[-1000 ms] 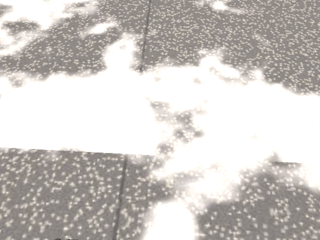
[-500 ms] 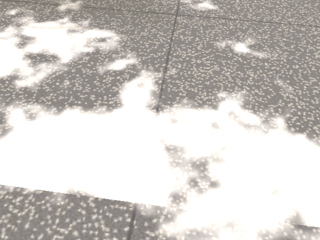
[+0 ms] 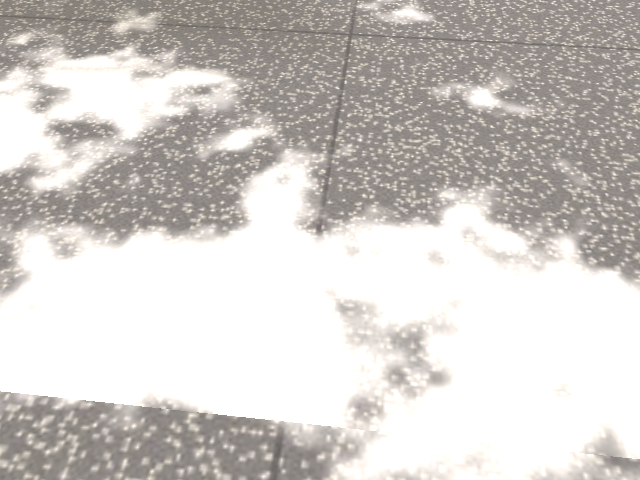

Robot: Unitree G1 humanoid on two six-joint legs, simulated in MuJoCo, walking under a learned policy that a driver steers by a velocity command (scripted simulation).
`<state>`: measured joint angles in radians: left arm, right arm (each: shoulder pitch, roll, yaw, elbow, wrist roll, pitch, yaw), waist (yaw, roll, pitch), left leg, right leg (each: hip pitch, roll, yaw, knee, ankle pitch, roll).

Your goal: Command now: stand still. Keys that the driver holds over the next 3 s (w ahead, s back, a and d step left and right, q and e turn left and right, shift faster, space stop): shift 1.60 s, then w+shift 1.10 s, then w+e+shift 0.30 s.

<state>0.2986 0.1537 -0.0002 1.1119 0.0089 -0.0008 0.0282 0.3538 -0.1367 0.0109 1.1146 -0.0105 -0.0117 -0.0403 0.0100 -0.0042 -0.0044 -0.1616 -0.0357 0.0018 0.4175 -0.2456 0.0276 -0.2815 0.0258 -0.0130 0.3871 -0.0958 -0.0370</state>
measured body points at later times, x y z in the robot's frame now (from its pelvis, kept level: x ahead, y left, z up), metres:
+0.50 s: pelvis +0.02 +0.01 +0.00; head +0.03 +0.01 +0.45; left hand +0.00 +0.22 -0.16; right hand -0.01 -0.20 -0.16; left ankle -0.01 +0.10 -0.74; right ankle +0.07 -0.10 -0.74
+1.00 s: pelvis +0.04 +0.02 +0.00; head +0.05 +0.02 +0.45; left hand +0.01 +0.22 -0.17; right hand +0.00 -0.19 -0.16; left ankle -0.01 +0.11 -0.74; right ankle +0.07 -0.10 -0.74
